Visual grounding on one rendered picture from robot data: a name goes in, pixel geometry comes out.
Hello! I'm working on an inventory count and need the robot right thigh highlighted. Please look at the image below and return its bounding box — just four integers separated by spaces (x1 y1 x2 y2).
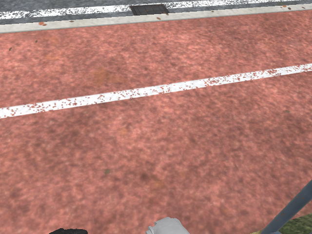
145 216 190 234

